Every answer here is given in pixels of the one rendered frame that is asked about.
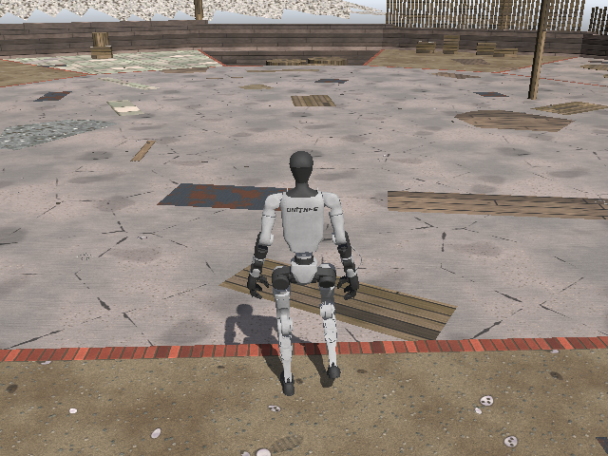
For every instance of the right robot hand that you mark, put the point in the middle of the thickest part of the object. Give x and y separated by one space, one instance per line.
354 285

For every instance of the humanoid robot head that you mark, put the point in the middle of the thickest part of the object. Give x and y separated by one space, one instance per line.
301 164

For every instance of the robot right forearm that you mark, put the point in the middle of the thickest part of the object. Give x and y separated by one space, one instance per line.
345 251

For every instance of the robot torso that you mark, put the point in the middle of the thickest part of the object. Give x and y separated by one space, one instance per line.
303 225

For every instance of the right robot upper arm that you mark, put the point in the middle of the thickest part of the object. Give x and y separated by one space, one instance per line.
331 200

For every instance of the robot left forearm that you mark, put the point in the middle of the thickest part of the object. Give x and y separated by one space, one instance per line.
258 258

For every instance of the left robot hand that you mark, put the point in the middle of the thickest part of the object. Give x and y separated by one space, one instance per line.
253 286

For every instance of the left robot upper arm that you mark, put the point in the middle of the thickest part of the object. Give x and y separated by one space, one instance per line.
268 219

